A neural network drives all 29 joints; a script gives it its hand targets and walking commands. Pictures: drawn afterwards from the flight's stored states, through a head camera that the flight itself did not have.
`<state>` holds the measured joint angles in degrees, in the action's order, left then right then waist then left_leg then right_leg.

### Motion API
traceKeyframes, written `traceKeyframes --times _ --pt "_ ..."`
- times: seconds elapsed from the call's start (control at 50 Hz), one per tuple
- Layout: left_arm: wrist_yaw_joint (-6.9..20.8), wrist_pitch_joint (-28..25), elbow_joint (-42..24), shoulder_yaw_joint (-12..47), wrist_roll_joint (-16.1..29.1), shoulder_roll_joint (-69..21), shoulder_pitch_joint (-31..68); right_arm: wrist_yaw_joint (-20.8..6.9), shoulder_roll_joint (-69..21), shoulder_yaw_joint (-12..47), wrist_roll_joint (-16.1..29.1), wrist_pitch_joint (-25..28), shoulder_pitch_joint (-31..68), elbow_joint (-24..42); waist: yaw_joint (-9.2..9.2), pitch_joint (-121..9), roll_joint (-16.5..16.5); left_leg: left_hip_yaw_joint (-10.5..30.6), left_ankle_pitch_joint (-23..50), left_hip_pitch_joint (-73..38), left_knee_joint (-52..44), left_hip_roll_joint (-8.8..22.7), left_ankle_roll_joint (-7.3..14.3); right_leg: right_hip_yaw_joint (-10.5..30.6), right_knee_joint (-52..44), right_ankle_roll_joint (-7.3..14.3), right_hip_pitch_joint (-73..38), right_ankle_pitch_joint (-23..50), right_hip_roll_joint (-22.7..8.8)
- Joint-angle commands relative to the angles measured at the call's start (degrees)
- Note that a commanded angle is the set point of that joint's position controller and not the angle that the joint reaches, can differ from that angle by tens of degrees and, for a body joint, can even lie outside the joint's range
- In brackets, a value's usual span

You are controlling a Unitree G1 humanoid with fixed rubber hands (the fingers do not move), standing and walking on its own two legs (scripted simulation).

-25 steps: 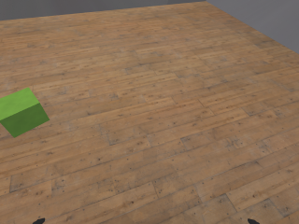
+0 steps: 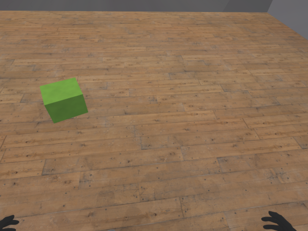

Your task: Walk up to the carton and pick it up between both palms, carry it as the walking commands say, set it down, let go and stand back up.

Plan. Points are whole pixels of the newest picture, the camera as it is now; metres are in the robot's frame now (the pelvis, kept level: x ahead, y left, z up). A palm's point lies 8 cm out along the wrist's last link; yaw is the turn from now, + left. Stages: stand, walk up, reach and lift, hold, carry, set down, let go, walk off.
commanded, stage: walk up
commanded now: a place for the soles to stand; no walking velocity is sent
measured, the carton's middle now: (64, 99) +1.23 +0.74 -0.66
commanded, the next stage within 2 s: none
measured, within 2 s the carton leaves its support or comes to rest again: neither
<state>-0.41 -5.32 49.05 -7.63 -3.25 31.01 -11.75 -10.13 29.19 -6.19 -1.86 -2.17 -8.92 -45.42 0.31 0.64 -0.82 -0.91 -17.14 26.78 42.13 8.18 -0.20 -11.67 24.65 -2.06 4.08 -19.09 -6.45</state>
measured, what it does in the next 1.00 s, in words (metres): walks ahead, turning left: left foot, then right foot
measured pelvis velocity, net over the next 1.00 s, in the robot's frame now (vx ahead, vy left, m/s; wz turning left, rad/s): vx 0.37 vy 0.20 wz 0.50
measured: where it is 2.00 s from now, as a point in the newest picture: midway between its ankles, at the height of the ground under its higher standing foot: (89, 163)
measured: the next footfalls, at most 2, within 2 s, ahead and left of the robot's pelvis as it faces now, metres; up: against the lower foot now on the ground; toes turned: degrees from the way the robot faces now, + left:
left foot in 0.06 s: +0.13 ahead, +0.18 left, +0.00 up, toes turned +8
right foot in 0.32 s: +0.25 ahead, -0.04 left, +0.00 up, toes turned +7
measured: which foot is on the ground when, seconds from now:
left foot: up 0.00-0.04, down 0.06-0.32, up 0.34-0.68, down 0.70-1.00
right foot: down 0.00-0.06, up 0.08-0.30, down 0.32-0.72, up 0.74-1.00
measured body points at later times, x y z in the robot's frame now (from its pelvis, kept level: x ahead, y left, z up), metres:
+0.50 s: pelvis +0.18 +0.07 +0.00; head +0.20 +0.05 +0.45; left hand +0.12 +0.44 -0.05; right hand +0.41 -0.20 -0.10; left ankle +0.17 +0.22 -0.68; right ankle +0.21 -0.04 -0.73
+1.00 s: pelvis +0.37 +0.20 -0.01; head +0.38 +0.21 +0.44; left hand +0.31 +0.55 -0.09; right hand +0.60 -0.06 -0.08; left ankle +0.30 +0.29 -0.73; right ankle +0.52 +0.13 -0.71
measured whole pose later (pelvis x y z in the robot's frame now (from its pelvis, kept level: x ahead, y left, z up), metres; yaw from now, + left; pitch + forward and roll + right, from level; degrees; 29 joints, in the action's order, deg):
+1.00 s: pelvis +0.37 +0.20 -0.01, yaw +29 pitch -1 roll +1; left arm 2.7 -5.4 42.0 -3.3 -1.0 27.2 -17.7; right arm -3.8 27.2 -4.8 -0.3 4.1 -19.0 -40.3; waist -3.0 2.5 0.8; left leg 1.6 -19.5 14.2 34.2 -2.6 2.6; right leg -3.2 42.2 1.6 28.3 -16.2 -5.6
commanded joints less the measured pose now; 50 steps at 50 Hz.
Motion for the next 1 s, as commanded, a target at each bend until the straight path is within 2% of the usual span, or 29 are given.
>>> traceKeyframes --times 0.0,0.02,0.04,0.06,0.08,0.1,0.12,0.16,0.24,0.28,0.3,0.32,0.34,0.36,0.38,0.44,0.5,0.56,0.6,0.64,0.66,0.68,0.7,0.72,0.74,0.78,0.82,0.9,0.98 --pt "0.3 -0.3 -5.0 -2.2 -0.1 12.1 4.8 0.2 6.8 -2.0 0.0 1.6 1.8 5.4 -1.71 0.7 7.1 -6.8 1.4 -12.7 -5.4 -3.8 1.4 1.7 -3.1 10.2 13.8 -6.1 -10.5" --pt "0.4 0.0 -5.2 -1.4 -0.2 10.7 4.0 1.0 8.6 -2.8 -0.4 2.1 -3.1 3.9 -4.07 -1.2 1.3 -7.9 -1.6 -19.5 -7.1 -7.1 1.9 -0.8 7.6 9.5 17.0 -3.5 -8.2" --pt "0.6 0.2 -5.9 -0.2 0.0 7.9 2.7 2.4 12.3 -4.2 -0.7 2.4 -11.7 1.8 -7.97 -4.1 -8.5 -3.1 -9.3 -28.1 -11.8 -7.5 4.4 -3.8 27.3 7.5 22.5 0.7 -4.6" --pt "1.2 0.2 -10.0 1.6 1.8 3.3 4.8 3.2 20.1 -5.5 -0.6 2.4 -15.5 2.6 -10.07 -2.3 -27.6 32.3 -21.3 -31.3 -28.9 8.1 14.2 -2.8 44.9 2.5 41.7 -18.8 5.4" --pt "1.1 0.1 -9.9 1.5 2.2 6.9 6.2 3.5 19.0 -5.3 1.2 2.9 -12.4 4.1 -8.20 -4.7 -12.3 41.0 -27.8 -27.3 -33.1 12.8 18.9 11.2 46.9 2.9 40.6 -14.6 2.3" --pt "1.3 -0.2 -8.6 0.9 2.4 9.5 5.7 3.8 17.2 -4.4 1.8 3.0 -8.1 5.7 -5.27 -3.2 -5.1 34.2 -26.6 -23.8 -30.5 10.9 18.2 12.4 45.6 2.9 38.7 -9.4 -0.3" --pt "1.5 -0.4 -7.0 0.9 2.6 9.6 2.6 4.2 14.9 -3.5 1.8 3.1 -4.9 6.8 -2.66 -1.3 -4.6 26.8 -20.9 -18.5 -28.4 8.1 16.1 11.4 40.7 2.7 35.3 -7.7 -1.5" --pt "1.9 -0.5 -5.3 1.1 2.5 9.7 -1.8 4.5 12.8 -2.5 1.0 3.4 -2.2 8.2 -1.29 0.6 -8.7 19.3 -14.6 -10.7 -27.0 2.8 13.4 10.2 28.5 2.0 27.1 -8.3 0.2" --pt "2.2 -1.1 -5.5 0.8 2.4 8.3 -5.3 3.8 10.7 -1.9 0.4 3.8 -2.0 10.4 -0.06 0.5 -9.1 18.0 -12.3 -4.3 -25.9 2.4 13.5 8.6 15.4 2.0 16.1 -1.4 3.4" --pt "1.8 -2.0 -4.1 -0.1 2.0 8.0 -11.6 3.6 9.6 -1.5 0.4 3.5 0.7 11.7 3.85 -1.4 -5.8 15.1 -15.3 4.0 -18.4 -0.5 10.7 6.7 7.9 3.0 1.9 5.7 5.7" --pt "1.1 -2.5 -3.0 -1.1 1.4 10.0 -17.3 3.9 6.3 -0.4 -0.1 3.4 0.5 12.3 6.98 -2.5 1.5 12.5 -18.5 12.2 -8.3 -4.6 8.6 11.3 4.0 3.6 -7.4 0.4 3.8" --pt "0.3 -3.1 -3.8 -2.3 0.5 14.9 -22.2 4.2 1.9 0.9 -0.1 3.8 1.3 14.2 10.19 -2.2 15.3 9.8 -17.0 19.8 11.6 -13.1 5.3 34.6 -8.6 6.7 -8.2 -21.6 -11.1" --pt "-0.1 -3.6 -6.6 -2.4 0.8 17.5 -16.4 5.0 4.8 -0.1 -0.1 3.6 -2.2 13.0 6.19 1.8 10.4 12.4 -11.6 23.5 23.5 -12.5 2.9 53.7 -19.4 10.5 -1.4 -34.9 -23.3" --pt "0.0 -3.8 -8.1 -1.8 1.7 15.9 -10.0 5.3 9.7 -1.4 0.5 3.6 -3.8 10.4 2.78 3.5 3.2 15.0 -6.3 20.2 24.2 -8.2 2.0 49.9 -18.9 12.6 2.0 -31.3 -22.3" --pt "0.1 -3.7 -8.5 -1.3 1.9 13.0 -7.0 5.1 10.7 -1.9 1.0 3.8 -4.3 8.8 1.64 4.2 1.8 13.7 -3.1 17.9 22.4 -5.7 1.3 39.7 -16.1 13.3 3.2 -22.9 -18.3" --pt "0.6 -3.7 -7.9 -0.7 1.9 10.0 -8.3 3.7 8.5 -1.4 0.5 3.9 -4.7 6.8 2.06 4.1 6.3 9.4 1.3 12.5 14.9 -3.9 -0.3 20.2 -13.8 11.6 3.4 -2.2 -11.5" --pt "0.8 -3.7 -7.3 -1.0 2.0 10.0 -12.5 2.8 5.2 -0.1 0.8 3.9 0.6 8.4 3.25 3.8 8.2 5.3 3.6 10.7 6.6 -3.3 0.2 11.5 -10.8 12.3 0.2 17.3 -10.8" --pt "0.9 -3.1 -8.6 -1.1 2.1 10.9 -12.6 2.1 4.1 0.4 1.5 3.7 5.0 9.6 3.52 2.8 9.2 -0.4 4.3 4.9 -1.9 -3.5 1.3 5.2 -8.1 11.7 1.3 22.4 -9.9" --pt "0.9 -2.4 -9.0 -1.0 2.1 11.9 -13.1 1.8 4.4 0.0 1.9 3.6 6.8 9.7 3.44 2.7 9.6 -3.4 6.1 -1.0 -5.1 -4.9 2.1 3.3 -7.6 11.4 4.1 19.2 -10.4" --pt "0.7 -1.8 -9.9 -0.7 2.7 12.8 -11.8 2.0 5.2 -0.9 1.4 3.8 3.6 8.7 0.61 1.3 9.2 -5.0 5.7 -9.1 -8.2 -7.3 3.3 1.6 -2.3 11.3 7.0 20.3 -11.2" --pt "0.5 -1.3 -10.5 -0.2 3.1 11.9 -11.9 2.5 6.7 -1.8 0.7 4.0 -1.2 7.6 -2.17 -1.6 5.6 -5.4 4.9 -16.6 -10.5 -9.2 4.2 -1.2 6.5 10.4 9.1 23.5 -9.5" --pt "0.5 -0.8 -10.8 0.7 2.9 9.2 -14.1 3.5 9.2 -3.2 0.0 4.4 -9.9 5.3 -5.81 -6.7 -2.7 -3.7 0.1 -27.5 -10.9 -11.0 5.8 -2.4 22.7 8.7 14.3 21.0 -7.0" --pt "0.7 -1.0 -13.3 2.4 3.2 5.6 -14.8 4.9 15.5 -5.2 0.2 4.6 -16.5 4.9 -9.61 -11.1 -14.5 19.6 -11.9 -39.0 -15.8 3.0 11.6 -2.5 41.3 5.5 30.3 8.4 -2.7" --pt "0.8 -1.0 -14.3 2.6 3.0 7.4 -12.5 5.8 18.3 -5.7 2.5 4.9 -15.2 6.0 -8.42 -12.1 -11.8 40.7 -11.8 -37.4 -25.5 12.1 17.3 5.9 48.0 3.9 38.2 -8.0 2.5" --pt "0.2 -0.7 -13.2 2.0 3.1 9.9 -9.9 6.4 16.2 -5.2 3.6 5.2 -11.5 6.6 -6.64 -9.5 -2.8 34.9 -4.9 -35.1 -23.3 11.8 17.9 11.8 49.5 4.3 39.1 -5.4 -1.2" --pt "0.6 -1.0 -11.4 2.1 3.3 8.8 -11.1 6.9 11.3 -3.3 3.6 5.6 -6.6 7.8 -1.89 -2.9 -2.6 22.7 9.0 -21.0 -21.3 7.5 15.1 12.3 42.1 4.2 34.0 -3.2 -3.6" --pt "1.5 -0.4 -9.1 2.0 3.0 7.5 -14.9 7.0 9.7 -2.2 2.4 6.3 -4.9 8.4 -0.42 -2.2 -6.5 15.2 16.2 -13.2 -19.6 2.5 13.8 11.1 34.3 3.5 25.7 -3.3 -2.8" --pt "2.6 -0.2 -10.1 1.7 2.5 6.2 -9.4 6.8 10.4 -2.1 1.6 7.3 -8.3 8.6 -2.62 0.1 -8.3 16.8 6.4 -10.1 -22.4 3.5 15.7 9.1 23.2 3.2 24.0 1.1 -0.9" --pt "3.4 -1.4 -9.8 1.0 2.0 5.5 -6.7 6.6 10.5 -1.9 1.5 7.2 -6.6 9.5 -1.44 1.8 -7.5 15.7 -2.4 -3.2 -21.1 2.2 13.9 6.9 13.3 4.1 15.3 5.6 3.3"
